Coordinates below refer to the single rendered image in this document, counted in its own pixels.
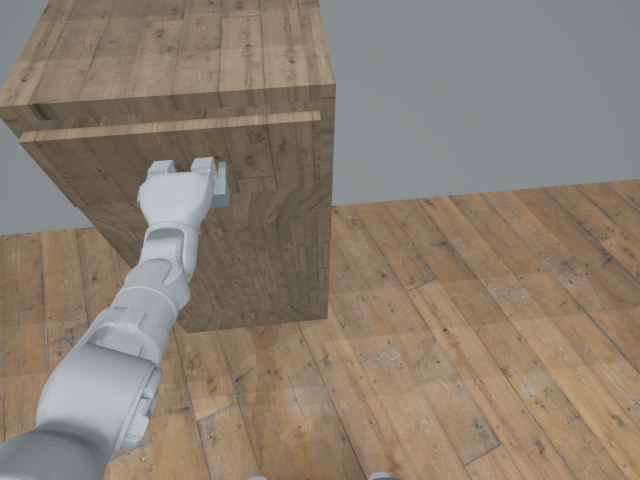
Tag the drawer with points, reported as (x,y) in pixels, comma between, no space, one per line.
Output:
(104,160)

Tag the cabinet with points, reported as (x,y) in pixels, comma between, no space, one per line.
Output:
(265,258)

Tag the left robot upper arm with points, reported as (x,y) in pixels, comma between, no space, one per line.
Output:
(103,402)

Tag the handle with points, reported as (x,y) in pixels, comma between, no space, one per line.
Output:
(220,188)

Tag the robot left hand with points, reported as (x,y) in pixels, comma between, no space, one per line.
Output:
(183,197)

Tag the left robot forearm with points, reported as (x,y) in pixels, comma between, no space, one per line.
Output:
(143,312)

